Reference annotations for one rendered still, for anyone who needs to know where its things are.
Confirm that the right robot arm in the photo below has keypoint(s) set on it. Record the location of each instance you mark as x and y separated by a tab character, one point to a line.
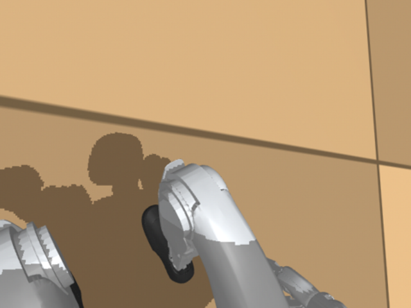
324	300

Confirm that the left robot foot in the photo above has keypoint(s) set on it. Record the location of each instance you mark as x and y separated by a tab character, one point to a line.
77	293

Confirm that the right robot foot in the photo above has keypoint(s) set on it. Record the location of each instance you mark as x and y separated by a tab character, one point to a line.
152	229

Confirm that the right robot hand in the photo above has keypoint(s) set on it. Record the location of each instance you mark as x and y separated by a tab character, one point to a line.
301	290

